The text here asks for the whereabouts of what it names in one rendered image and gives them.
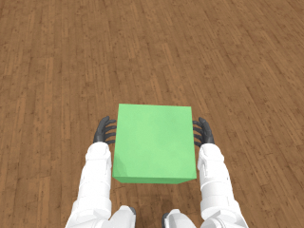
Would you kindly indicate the left robot upper arm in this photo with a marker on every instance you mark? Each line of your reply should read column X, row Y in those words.
column 94, row 223

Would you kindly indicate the right robot forearm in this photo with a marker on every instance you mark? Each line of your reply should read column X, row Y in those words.
column 216, row 189

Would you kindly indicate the robot shin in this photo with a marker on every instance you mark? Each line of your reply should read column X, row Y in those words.
column 174, row 211
column 124, row 207

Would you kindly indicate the right robot upper arm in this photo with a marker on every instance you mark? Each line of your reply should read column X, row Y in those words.
column 215, row 222

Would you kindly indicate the robot left shin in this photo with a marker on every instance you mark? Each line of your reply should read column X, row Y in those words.
column 124, row 207

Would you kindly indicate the robot right hand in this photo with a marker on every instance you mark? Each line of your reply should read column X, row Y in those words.
column 206, row 135

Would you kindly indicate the left robot forearm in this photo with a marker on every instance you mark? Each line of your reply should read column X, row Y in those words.
column 93, row 199

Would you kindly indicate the carton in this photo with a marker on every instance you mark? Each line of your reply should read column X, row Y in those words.
column 154, row 144

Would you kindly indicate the robot left hand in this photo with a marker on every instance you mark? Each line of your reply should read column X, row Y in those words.
column 100, row 136

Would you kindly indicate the robot right shin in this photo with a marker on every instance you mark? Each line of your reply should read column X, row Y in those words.
column 174, row 211

